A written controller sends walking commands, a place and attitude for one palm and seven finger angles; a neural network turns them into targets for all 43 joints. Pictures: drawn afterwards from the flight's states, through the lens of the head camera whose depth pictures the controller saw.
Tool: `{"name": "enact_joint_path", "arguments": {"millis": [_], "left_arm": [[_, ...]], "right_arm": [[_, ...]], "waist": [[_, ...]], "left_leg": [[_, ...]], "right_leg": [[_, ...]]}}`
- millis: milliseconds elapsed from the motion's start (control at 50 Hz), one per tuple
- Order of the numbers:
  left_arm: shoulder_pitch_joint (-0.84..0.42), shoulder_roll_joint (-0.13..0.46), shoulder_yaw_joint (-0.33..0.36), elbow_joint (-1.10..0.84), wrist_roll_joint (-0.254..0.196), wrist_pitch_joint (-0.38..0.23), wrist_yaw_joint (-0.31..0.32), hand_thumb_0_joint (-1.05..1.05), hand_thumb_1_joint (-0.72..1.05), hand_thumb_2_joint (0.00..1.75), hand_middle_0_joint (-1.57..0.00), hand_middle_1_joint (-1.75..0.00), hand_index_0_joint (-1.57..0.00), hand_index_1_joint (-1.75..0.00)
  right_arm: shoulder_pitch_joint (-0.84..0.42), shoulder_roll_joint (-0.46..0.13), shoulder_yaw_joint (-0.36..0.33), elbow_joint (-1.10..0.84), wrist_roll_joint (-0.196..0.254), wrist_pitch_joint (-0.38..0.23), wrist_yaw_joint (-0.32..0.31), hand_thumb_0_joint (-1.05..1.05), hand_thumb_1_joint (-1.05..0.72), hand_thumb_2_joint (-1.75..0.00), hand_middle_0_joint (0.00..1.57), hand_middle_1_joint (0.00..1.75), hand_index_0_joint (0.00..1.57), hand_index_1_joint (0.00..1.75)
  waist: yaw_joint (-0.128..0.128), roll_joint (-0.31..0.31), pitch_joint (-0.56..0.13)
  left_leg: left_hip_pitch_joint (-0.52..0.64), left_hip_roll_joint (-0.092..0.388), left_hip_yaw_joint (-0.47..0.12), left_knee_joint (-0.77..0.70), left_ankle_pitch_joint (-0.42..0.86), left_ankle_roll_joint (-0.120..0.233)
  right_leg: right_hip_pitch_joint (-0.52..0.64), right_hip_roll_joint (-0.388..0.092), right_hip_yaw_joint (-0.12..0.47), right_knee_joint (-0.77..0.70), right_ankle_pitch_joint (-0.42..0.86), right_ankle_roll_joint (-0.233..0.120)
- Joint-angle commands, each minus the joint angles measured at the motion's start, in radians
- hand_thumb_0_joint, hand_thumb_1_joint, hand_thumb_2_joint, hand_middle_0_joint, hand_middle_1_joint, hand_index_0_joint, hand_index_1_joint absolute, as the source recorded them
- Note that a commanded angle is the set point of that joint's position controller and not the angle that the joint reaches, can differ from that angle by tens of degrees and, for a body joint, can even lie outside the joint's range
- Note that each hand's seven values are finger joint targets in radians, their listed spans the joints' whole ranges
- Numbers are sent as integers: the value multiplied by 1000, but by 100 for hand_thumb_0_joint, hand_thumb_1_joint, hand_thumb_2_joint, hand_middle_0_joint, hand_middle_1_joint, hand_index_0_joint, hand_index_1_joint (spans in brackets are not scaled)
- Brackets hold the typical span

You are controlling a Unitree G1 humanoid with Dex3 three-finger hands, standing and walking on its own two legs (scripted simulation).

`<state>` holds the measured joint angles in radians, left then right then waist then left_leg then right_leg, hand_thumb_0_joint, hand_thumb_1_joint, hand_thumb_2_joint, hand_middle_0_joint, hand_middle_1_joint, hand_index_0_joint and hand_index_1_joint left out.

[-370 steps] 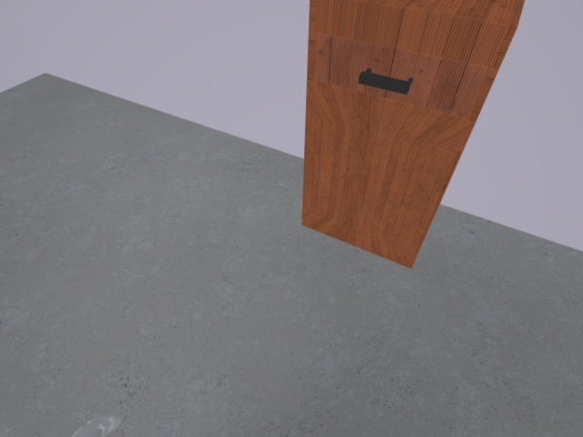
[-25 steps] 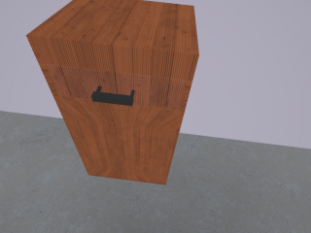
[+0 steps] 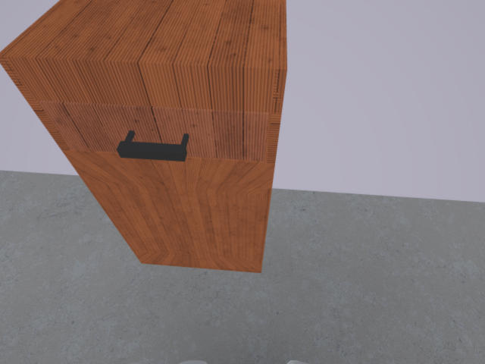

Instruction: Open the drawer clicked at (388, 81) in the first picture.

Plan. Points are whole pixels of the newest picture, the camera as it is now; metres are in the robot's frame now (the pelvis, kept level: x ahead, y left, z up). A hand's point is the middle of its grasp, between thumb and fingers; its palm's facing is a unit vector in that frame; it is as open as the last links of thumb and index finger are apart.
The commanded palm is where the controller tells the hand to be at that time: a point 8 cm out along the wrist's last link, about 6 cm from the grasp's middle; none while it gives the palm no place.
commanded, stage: come to a stop and stand still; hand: left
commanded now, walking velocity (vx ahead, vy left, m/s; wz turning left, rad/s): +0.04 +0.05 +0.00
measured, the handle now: (155, 143) +0.53 +0.22 +0.02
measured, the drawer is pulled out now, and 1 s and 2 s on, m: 0.00 0.00 0.00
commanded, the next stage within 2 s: look again from close up in 0.76 s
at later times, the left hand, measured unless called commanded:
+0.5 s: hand out of the picture -0.06 +0.15 -0.16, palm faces +0.05 -0.98 -0.17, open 7.4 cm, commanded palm none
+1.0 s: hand out of the picture -0.03 +0.15 -0.17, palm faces -0.02 -0.98 -0.18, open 7.4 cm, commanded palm none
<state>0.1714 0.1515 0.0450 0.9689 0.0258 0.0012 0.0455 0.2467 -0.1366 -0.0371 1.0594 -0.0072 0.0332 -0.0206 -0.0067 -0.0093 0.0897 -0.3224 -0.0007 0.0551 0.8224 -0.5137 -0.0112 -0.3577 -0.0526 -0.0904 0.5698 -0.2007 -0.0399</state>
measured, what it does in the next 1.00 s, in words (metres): steps on the spot: left foot, then right foot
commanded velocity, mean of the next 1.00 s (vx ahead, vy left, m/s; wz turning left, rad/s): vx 0.04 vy -0.01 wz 0.00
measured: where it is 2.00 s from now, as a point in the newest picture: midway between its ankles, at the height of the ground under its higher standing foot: outside the picture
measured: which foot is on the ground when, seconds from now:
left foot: up 0.00-0.08, down 0.10-1.00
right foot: down 0.00-0.12, up 0.14-0.36, down 0.38-1.00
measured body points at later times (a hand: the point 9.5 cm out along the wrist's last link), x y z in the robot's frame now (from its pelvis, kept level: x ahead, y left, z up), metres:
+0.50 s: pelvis -0.02 -0.01 +0.01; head -0.01 -0.02 +0.46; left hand -0.06 +0.20 -0.15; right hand -0.04 -0.22 -0.16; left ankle -0.02 +0.11 -0.72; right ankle -0.06 -0.09 -0.73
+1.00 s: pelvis -0.02 +0.00 +0.00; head +0.00 -0.01 +0.45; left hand -0.03 +0.20 -0.15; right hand -0.03 -0.22 -0.16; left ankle -0.02 +0.11 -0.73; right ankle -0.06 -0.09 -0.73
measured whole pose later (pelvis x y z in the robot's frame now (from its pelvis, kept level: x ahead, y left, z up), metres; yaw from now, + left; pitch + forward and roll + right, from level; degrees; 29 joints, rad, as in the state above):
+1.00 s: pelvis -0.02 +0.00 +0.00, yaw -3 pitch +0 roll -2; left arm 0.35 0.10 -0.01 1.11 0.02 -0.05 0.05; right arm 0.28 -0.16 0.00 1.08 -0.01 0.00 -0.03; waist -0.01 0.05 0.03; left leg -0.26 0.05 0.02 0.59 -0.30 0.01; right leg -0.16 0.07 -0.06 0.46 -0.30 -0.06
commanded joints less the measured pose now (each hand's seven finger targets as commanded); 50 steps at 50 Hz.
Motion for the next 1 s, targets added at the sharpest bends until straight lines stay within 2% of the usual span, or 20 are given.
{"name": "enact_joint_path", "arguments": {"millis": [0, 40, 80, 100, 180, 260, 300, 320, 360, 380, 420, 480, 520, 560, 600, 820, 840, 860, 920, 980], "left_arm": [[85, 173, 44, -41, 7, 6, 5, 0, 90, 90, -20, -30, -20, -30], [54, 150, 38, -47, -6, 17, -1, 0, 90, 90, -20, -30, -20, -30], [58, 55, 17, -72, -13, 30, -12, 0, 90, 90, -20, -30, -20, -30], [38, 56, 14, -69, -11, 28, -15, 0, 90, 90, -20, -30, -20, -30], [131, 30, 4, -5, 12, 26, -39, 0, 90, 90, -20, -30, -20, -30], [116, 10, -9, -1, 3, -1, -42, 0, 90, 90, -20, -30, -20, -30], [155, -2, -13, 16, 0, -15, -41, 0, 90, 90, -20, -30, -20, -30], [201, 14, -12, 36, -1, -23, -36, 0, 90, 90, -20, -30, -20, -30], [279, 95, -4, 75, -2, -34, -24, 0, 90, 90, -20, -30, -20, -30], [278, 119, -4, 81, -7, -36, -24, 0, 90, 90, -20, -30, -20, -30], [235, 80, -12, 92, -10, -49, -21, 0, 90, 90, -20, -30, -20, -30], [215, 55, -23, 106, -16, -47, -19, 0, 90, 90, -20, -30, -20, -30], [235, 34, -29, 115, -20, -42, -19, 0, 90, 90, -20, -30, -20, -30], [254, 18, -34, 128, -17, -36, -16, 0, 90, 90, -20, -30, -20, -30], [258, 22, -34, 146, -17, -31, -16, 0, 90, 90, -20, -30, -20, -30], [258, 7, -38, 150, -18, -31, -10, 0, 90, 90, -20, -30, -20, -30], [348, 86, -25, 185, -4, -65, 37, 0, 90, 90, -20, -30, -20, -30], [306, 108, -24, 137, -4, -72, 32, 0, 90, 90, -20, -30, -20, -30], [231, 90, -28, 97, -2, -71, 17, 0, 90, 90, -20, -30, -20, -30], [195, 73, -32, 78, -11, -57, 13, 0, 90, 90, -20, -30, -20, -30]], "right_arm": [[136, -12, -6, -26, -2, -20, 2, 0, -90, -90, 20, 30, 20, 30], [201, -21, -3, -4, -1, -28, 0, 0, -90, -90, 20, 30, 20, 30], [144, -122, -18, -49, -21, -33, -4, 0, -90, -90, 20, 30, 20, 30], [79, -145, -12, -75, -30, -31, -5, 0, -90, -90, 20, 30, 20, 30], [2, -135, -4, -81, -28, -42, -6, 0, -90, -90, 20, 30, 20, 30], [93, -149, -9, -48, -32, -45, -6, 0, -90, -90, 20, 30, 20, 30], [123, -143, -6, -34, -25, -46, -7, 0, -90, -90, 20, 30, 20, 30], [121, -125, -1, -30, -19, -48, -6, 0, -90, -90, 20, 30, 20, 30], [91, -59, 19, -50, -4, -58, -3, 0, -90, -90, 20, 30, 20, 30], [69, -55, 23, -57, -8, -57, 0, 0, -90, -90, 20, 30, 20, 30], [61, -61, 24, -30, -13, -53, -1, 0, -90, -90, 20, 30, 20, 30], [116, -28, 33, 31, -1, -59, -8, 0, -90, -90, 20, 30, 20, 30], [134, -48, 37, 54, -3, -71, -16, 0, -90, -90, 20, 30, 20, 30], [123, -59, 36, 58, -3, -63, -23, 0, -90, -90, 20, 30, 20, 30], [114, -42, 40, 69, -2, -62, -25, 0, -90, -90, 20, 30, 20, 30], [112, -37, 41, 77, -5, -61, -29, 0, -90, -90, 20, 30, 20, 30], [-51, -82, 28, -1, 11, -74, -16, 0, -90, -90, 20, 30, 20, 30], [37, -34, 28, -38, 3, -54, -12, 0, -90, -90, 20, 30, 20, 30], [77, -30, 28, -34, -1, -48, -3, 0, -90, -90, 20, 30, 20, 30], [134, -50, 31, -11, -5, -64, -4, 0, -90, -90, 20, 30, 20, 30]], "waist": [[8, -115, -151], [-21, -54, -122], [-3, 251, -14], [6, 234, 24], [44, 170, 46], [-7, 122, 53], [1, 73, 18], [20, 15, 2], [35, -218, -17], [26, -179, -26], [14, -226, -21], [-14, -75, -27], [-1, 27, -37], [8, -6, 12], [10, 47, 24], [15, 17, -2], [75, -30, 0], [-5, -33, -48], [-16, -47, -108], [-28, 15, -100]], "left_leg": [[77, -7, 22, -208, 118, -3], [216, 5, 17, -409, 248, 11], [56, 264, -298, -637, 85, 112], [-84, 310, -331, -681, 8, 167], [-115, 245, -244, -685, -90, 167], [40, 239, -236, -631, -22, 171], [65, 217, -216, -564, 41, 154], [23, 176, -176, -489, 84, 125], [-104, 32, 4, -269, 128, 49], [-86, 17, 15, -238, 96, 32], [-49, 43, -16, -189, 114, 26], [128, 45, -16, -345, 330, 26], [186, 100, -62, -392, 512, 45], [136, 114, -65, -398, 434, 45], [139, 109, -59, -409, 445, 41], [142, 106, -68, -448, 441, 37], [57, 86, -11, -162, 378, 0], [-14, 47, -59, -116, 144, 22], [20, 51, -36, -167, 164, 28], [132, 64, -65, -341, 356, 34]], "right_leg": [[102, -227, 258, -178, 219, -135], [-11, -143, 195, -134, -32, -63], [-86, 14, 47, 41, -237, 28], [-19, 18, 51, 123, -225, 27], [17, 42, 50, 294, -185, 18], [1, 42, 20, 99, -253, 18], [96, 46, 24, -96, -177, 19], [189, 21, 69, -190, -105, 14], [295, -177, 325, -311, -37, -52], [266, -247, 365, -325, 60, -101], [226, -196, 311, -292, 213, -127], [146, -128, 204, -220, 285, -85], [130, -54, 145, -177, 220, -34], [125, -40, 155, -230, 91, -22], [133, -44, 152, -225, 120, -19], [185, -44, 144, -239, 138, -14], [170, -139, 279, -250, 777, 81], [237, -189, 282, -223, 776, 65], [238, -149, 224, -201, 495, -77], [171, -66, 160, -135, 243, -52]]}}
